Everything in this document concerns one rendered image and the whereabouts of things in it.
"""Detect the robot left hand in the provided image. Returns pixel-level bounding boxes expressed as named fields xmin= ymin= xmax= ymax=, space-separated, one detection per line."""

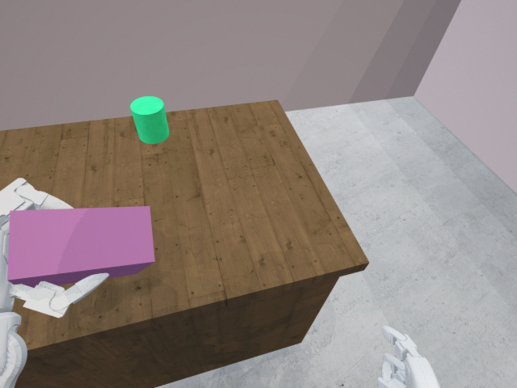
xmin=0 ymin=178 xmax=109 ymax=318

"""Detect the robot right hand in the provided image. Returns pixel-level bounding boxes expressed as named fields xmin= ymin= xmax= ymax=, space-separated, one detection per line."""
xmin=378 ymin=325 xmax=440 ymax=388

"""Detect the sponge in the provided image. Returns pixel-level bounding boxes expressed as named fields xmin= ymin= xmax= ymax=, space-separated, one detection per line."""
xmin=7 ymin=206 xmax=155 ymax=288

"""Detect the left robot forearm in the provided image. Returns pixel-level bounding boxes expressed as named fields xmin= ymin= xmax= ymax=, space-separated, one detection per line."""
xmin=0 ymin=312 xmax=27 ymax=388

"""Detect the table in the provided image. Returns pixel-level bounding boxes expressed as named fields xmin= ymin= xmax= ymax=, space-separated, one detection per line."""
xmin=0 ymin=100 xmax=369 ymax=388

